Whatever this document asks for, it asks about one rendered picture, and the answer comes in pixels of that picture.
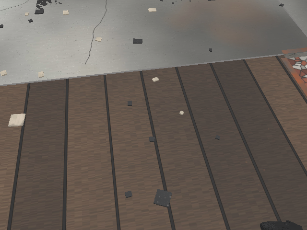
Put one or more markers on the robot right hand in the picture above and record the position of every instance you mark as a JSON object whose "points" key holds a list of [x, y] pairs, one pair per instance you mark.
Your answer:
{"points": [[279, 225]]}

